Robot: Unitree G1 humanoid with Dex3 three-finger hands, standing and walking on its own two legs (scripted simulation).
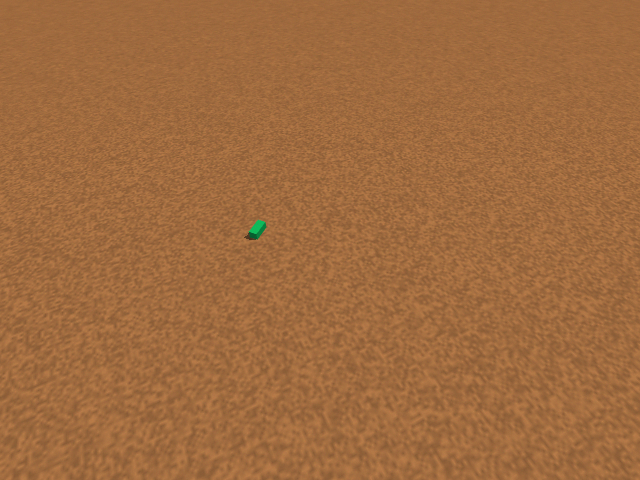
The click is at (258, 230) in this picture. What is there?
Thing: small brick
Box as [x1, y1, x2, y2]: [249, 220, 265, 239]
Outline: 260,220 257,220 250,229 250,237 257,239 265,228 265,222
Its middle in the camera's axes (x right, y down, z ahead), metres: -0.29 -0.04 +1.73
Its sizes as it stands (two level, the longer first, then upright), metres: 0.083 0.039 0.036
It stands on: the floor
